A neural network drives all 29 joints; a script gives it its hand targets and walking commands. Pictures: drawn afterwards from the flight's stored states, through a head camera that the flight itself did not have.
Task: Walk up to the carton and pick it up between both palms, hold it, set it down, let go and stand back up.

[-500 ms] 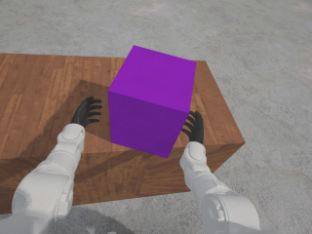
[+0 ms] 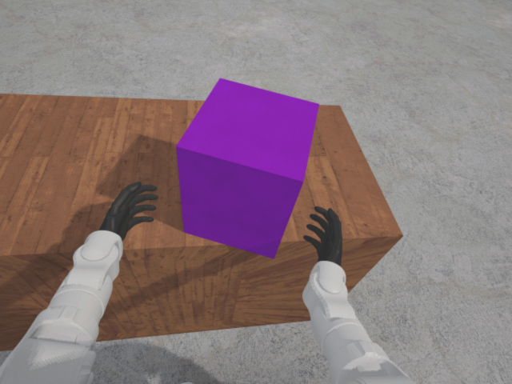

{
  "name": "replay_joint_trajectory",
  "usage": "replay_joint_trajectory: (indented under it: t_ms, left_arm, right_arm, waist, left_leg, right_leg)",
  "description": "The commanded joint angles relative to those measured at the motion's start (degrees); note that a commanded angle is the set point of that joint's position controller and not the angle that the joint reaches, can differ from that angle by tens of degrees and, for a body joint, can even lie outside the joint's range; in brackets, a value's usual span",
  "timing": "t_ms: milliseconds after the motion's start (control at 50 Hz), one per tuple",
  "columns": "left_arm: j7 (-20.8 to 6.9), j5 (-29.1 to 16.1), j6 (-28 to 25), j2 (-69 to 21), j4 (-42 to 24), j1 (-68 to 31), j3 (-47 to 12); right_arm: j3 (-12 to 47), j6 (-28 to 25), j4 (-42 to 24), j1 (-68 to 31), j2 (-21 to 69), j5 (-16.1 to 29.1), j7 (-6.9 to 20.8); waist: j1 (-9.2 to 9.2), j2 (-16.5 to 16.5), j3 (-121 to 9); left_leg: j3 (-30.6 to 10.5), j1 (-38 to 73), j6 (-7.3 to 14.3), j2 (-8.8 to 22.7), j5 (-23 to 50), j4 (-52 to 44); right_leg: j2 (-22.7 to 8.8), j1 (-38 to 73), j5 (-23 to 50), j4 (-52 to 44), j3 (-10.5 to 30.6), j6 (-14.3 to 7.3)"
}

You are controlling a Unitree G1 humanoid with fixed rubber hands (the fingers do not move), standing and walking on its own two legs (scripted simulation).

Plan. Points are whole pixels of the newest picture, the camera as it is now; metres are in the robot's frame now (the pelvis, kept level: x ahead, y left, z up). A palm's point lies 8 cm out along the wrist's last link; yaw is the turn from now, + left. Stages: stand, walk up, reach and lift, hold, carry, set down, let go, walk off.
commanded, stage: set down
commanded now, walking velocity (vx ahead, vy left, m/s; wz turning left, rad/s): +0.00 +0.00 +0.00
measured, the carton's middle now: (247, 171) +0.49 -0.04 +0.01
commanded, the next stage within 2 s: none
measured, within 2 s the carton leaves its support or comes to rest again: neither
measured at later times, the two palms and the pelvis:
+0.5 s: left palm (96, 258) +0.31 +0.21 +0.02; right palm (335, 272) +0.26 -0.16 +0.02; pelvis +0.01 -0.02 +0.01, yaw +0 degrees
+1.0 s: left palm (61, 314) +0.24 +0.24 +0.01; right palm (349, 316) +0.20 -0.16 +0.01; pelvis +0.02 -0.02 +0.01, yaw +1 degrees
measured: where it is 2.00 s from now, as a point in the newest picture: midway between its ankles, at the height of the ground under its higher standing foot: outside the picture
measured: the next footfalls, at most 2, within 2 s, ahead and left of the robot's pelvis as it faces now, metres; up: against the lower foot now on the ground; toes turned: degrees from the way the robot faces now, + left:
none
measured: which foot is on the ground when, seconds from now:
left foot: down 0.00-1.00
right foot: down 0.00-1.00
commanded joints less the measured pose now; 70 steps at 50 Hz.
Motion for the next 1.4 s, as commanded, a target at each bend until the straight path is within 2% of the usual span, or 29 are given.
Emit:
replay_joint_trajectory:
  t_ms: [0,40,60,80,160,180,220,280,300,360,380,400,460,520,600,620,640,720,740,800,900,1000,1080,1200,1220,1240,1260,1360,1380]
  left_arm:
    - [-1.64,0.36,1.8,11.58,-15.83,-16.67,4.86]
    - [-2.05,0.35,2.79,12.28,-21.77,-13.83,5.58]
    - [-2.16,-0.07,3.08,13.88,-21.54,-14.07,6.16]
    - [-2.14,-1.59,3.09,13.72,-24.93,-14.75,4.63]
    - [-3.11,-3.88,4.93,15.55,-25.7,-11.22,4.96]
    - [-3.28,-3.95,5.16,15.79,-28.46,-7.91,5.61]
    - [-3.32,-5.08,5.41,16.6,-29.7,-8.38,4.94]
    - [-4.41,-4.64,7.1,17.89,-32.71,-0.97,6.81]
    - [-4.49,-4.44,7.46,17.99,-33.78,-1.95,6.77]
    - [-4.66,-4.8,8.45,18.74,-36.07,0.62,7.1]
    - [-5.14,-3.67,9.06,19.75,-37.73,5.11,8.82]
    - [-5.11,-3.44,9.32,19.36,-40.5,6.16,9.14]
    - [-5.6,-3.97,10.17,20.31,-41.16,7.24,9.47]
    - [-5.74,-3.99,10.54,20.17,-44.5,13.47,10.45]
    - [-5.24,-6.53,9.59,21.05,-47.85,13.82,8.63]
    - [-5.55,-5.27,9.7,20.98,-49.66,19.59,9.73]
    - [-5.45,-6.04,9.43,21.56,-51.3,18.64,9.33]
    - [-5.34,-8.16,9.01,22.03,-52.96,19.75,7.37]
    - [-5.14,-8.03,8.59,22.7,-53.84,21.83,7.79]
    - [-4.9,-7.9,7.96,22.89,-57.32,28.11,7.63]
    - [-5.51,-7.8,8.08,23.57,-55.75,32.0,8.24]
    - [-4.7,-7.61,7.15,22.66,-59.76,36.21,7.56]
    - [-4.35,-8.11,6.81,23.13,-58.36,36.59,7.04]
    - [-3.72,-9.62,6.01,22.68,-54.93,35.28,6.06]
    - [-3.42,-8.93,5.72,22.32,-54.5,35.22,6.14]
    - [-3.35,-8.42,6.02,20.92,-53.66,36.3,5.51]
    - [-3.0,-8.11,6.23,21.24,-53.86,35.0,5.27]
    - [-3.33,-7.74,6.13,20.97,-52.91,36.72,6.18]
    - [-3.12,-6.89,6.71,20.5,-52.74,36.12,5.79]
  right_arm:
    - [5.82,-0.62,-18.9,-8.98,-4.81,3.96,-2.44]
    - [5.77,-0.54,-22.67,-5.53,-4.05,2.85,-3.68]
    - [6.34,-0.14,-24.94,-6.06,-3.93,2.62,-4.08]
    - [6.18,0.42,-27.51,-7.42,-3.32,2.84,-4.41]
    - [9.15,3.74,-32.19,-5.14,-3.13,2.6,-5.55]
    - [10.13,4.09,-34.21,-1.38,-1.96,2.77,-5.64]
    - [9.94,6.07,-34.37,-0.97,-2.49,2.5,-5.88]
    - [13.47,7.28,-38.09,6.75,-1.14,3.06,-6.93]
    - [12.31,7.69,-37.28,6.65,-1.59,2.49,-7.08]
    - [12.75,9.0,-39.99,8.79,-1.19,2.05,-7.41]
    - [13.72,8.73,-40.69,15.06,-0.56,2.02,-7.84]
    - [13.74,8.2,-41.89,14.92,-0.45,1.69,-8.26]
    - [14.77,8.04,-45.56,16.0,-0.48,1.64,-8.3]
    - [15.89,7.7,-50.41,21.76,-0.81,1.56,-7.89]
    - [15.71,7.93,-54.66,21.82,-1.99,1.69,-6.74]
    - [16.93,7.49,-54.77,29.7,-1.39,1.51,-6.82]
    - [16.33,7.77,-56.05,29.25,-1.56,1.39,-6.52]
    - [15.23,9.08,-57.43,31.43,-2.52,1.01,-6.02]
    - [15.91,9.15,-57.65,33.9,-2.58,1.41,-5.75]
    - [14.9,8.63,-57.57,39.98,-1.44,0.99,-5.64]
    - [15.99,8.89,-59.66,43.24,-1.61,1.15,-4.98]
    - [15.79,8.08,-60.78,46.66,-3.41,1.95,-3.24]
    - [15.02,7.99,-62.1,46.88,-4.39,1.55,-2.15]
    - [12.93,9.47,-60.77,44.1,-5.2,0.5,-0.65]
    - [12.08,9.55,-58.76,43.76,-5.68,-0.04,-0.25]
    - [11.99,9.95,-56.61,44.62,-5.93,-0.56,0.03]
    - [10.8,10.22,-55.35,43.21,-6.74,-0.7,0.53]
    - [11.5,10.33,-54.74,44.05,-7.06,-1.28,0.77]
    - [10.88,10.35,-52.7,43.53,-7.33,-1.28,1.13]
  waist:
    - [4.26,9.68,-15.71]
    - [4.49,9.64,-16.43]
    - [4.7,8.66,-17.62]
    - [3.64,7.85,-18.05]
    - [4.93,5.68,-14.25]
    - [5.77,5.46,-14.98]
    - [4.99,5.98,-14.05]
    - [6.78,4.46,-11.7]
    - [5.96,5.16,-11.1]
    - [6.23,5.29,-9.28]
    - [7.06,5.02,-7.69]
    - [7.11,5.03,-7.52]
    - [7.47,4.65,-5.79]
    - [9.46,5.09,-4.14]
    - [8.95,6.1,-4.33]
    - [9.82,7.16,-3.11]
    - [9.54,6.97,-3.55]
    - [8.46,7.74,-1.34]
    - [9.14,9.28,-1.1]
    - [8.98,10.7,0.27]
    - [9.81,9.52,2.64]
    - [11.05,11.94,3.82]
    - [10.91,10.66,4.8]
    - [10.28,9.83,5.4]
    - [9.96,10.97,5.38]
    - [9.59,10.4,6.68]
    - [9.68,12.12,5.93]
    - [9.13,10.27,6.25]
    - [8.88,11.71,6.05]
  left_leg:
    - [-1.31,28.03,-4.27,1.22,1.31,-9.17]
    - [-0.86,29.41,-4.46,1.4,2.98,-9.17]
    - [-0.64,28.37,-3.89,1.42,1.57,-9.04]
    - [-0.11,27.83,-3.6,1.32,1.41,-8.59]
    - [0.68,26.59,-2.02,1.53,0.13,-8.32]
    - [0.29,27.84,-2.13,1.78,0.05,-8.98]
    - [0.2,27.08,-1.56,2.16,-1.36,-9.07]
    - [1.31,29.79,-1.32,1.69,1.07,-8.85]
    - [0.7,29.2,-1.54,2.1,0.03,-8.81]
    - [0.68,29.57,-1.61,2.66,-0.98,-9.19]
    - [1.12,31.79,-1.81,2.34,0.3,-9.68]
    - [2.02,32.49,-1.95,1.89,2.03,-8.84]
    - [1.82,31.86,-2.13,1.85,2.32,-8.84]
    - [1.76,32.36,-2.6,2.11,3.07,-9.97]
    - [0.79,30.44,-2.92,3.13,1.27,-9.81]
    - [1.18,32.77,-3.13,2.85,2.93,-10.27]
    - [0.64,32.78,-3.3,3.4,3.01,-10.12]
    - [-0.13,31.21,-3.18,4.18,-1.18,-11.12]
    - [-0.57,30.49,-3.25,4.21,-1.75,-11.74]
    - [-1.33,31.26,-4.19,4.97,-0.01,-12.14]
    - [-1.11,29.7,-3.16,4.54,-1.3,-12.36]
    - [-2.27,29.47,-4.3,5.12,-0.18,-12.93]
    - [-2.83,26.34,-3.5,5.22,-4.92,-14.0]
    - [-3.28,21.44,-2.16,5.58,-13.55,-16.32]
    - [-3.4,20.86,-2.3,5.96,-13.82,-16.8]
    - [-3.26,22.21,-2.56,5.75,-13.09,-17.04]
    - [-3.07,22.34,-2.84,5.35,-13.33,-16.8]
    - [-2.64,22.49,-3.07,4.95,-9.49,-16.37]
    - [-2.78,23.66,-3.53,4.91,-8.33,-16.17]
  right_leg:
    - [2.79,5.31,3.47,-4.39,-0.15,-4.18]
    - [2.93,6.16,4.4,-4.88,-0.11,-4.21]
    - [2.55,6.34,3.45,-4.86,-0.01,-3.85]
    - [2.72,6.04,2.98,-4.95,-0.51,-4.01]
    - [1.77,6.59,-0.09,-5.49,-0.16,-4.35]
    - [2.04,7.53,-0.08,-5.66,-0.14,-4.12]
    - [1.69,7.0,-1.92,-5.45,-0.2,-4.38]
    - [1.06,9.81,-0.45,-6.81,0.46,-3.83]
    - [1.08,9.85,-1.13,-6.51,0.28,-3.83]
    - [0.82,9.76,-2.75,-6.6,0.23,-3.94]
    - [0.47,10.79,-1.24,-7.56,0.61,-3.76]
    - [0.38,10.24,-0.26,-7.77,0.95,-3.51]
    - [0.16,9.38,-0.44,-8.16,1.26,-3.39]
    - [0.36,11.79,0.2,-8.09,1.02,-3.91]
    - [0.32,10.94,-2.0,-7.59,1.04,-4.3]
    - [0.25,12.32,-0.25,-8.19,1.59,-4.54]
    - [0.49,11.95,-0.26,-7.92,1.35,-4.39]
    - [0.76,11.35,-3.82,-8.16,0.92,-4.97]
    - [0.79,13.06,-3.72,-7.73,1.11,-5.29]
    - [1.35,13.92,-2.25,-7.49,0.81,-5.07]
    - [0.43,14.26,-2.83,-8.22,1.42,-5.43]
    - [1.35,14.33,-2.27,-7.82,0.66,-5.97]
    - [1.29,15.49,-2.69,-7.34,0.6,-5.98]
    - [1.73,18.35,-5.14,-5.95,0.29,-5.56]
    - [1.94,18.79,-5.11,-5.84,0.04,-5.68]
    - [2.16,17.72,-5.31,-6.33,-0.2,-5.94]
    - [2.18,16.83,-6.59,-6.26,-0.14,-6.22]
    - [1.94,17.75,-2.79,-6.88,-0.09,-5.95]
    - [1.75,17.01,-3.09,-7.07,0.25,-6.17]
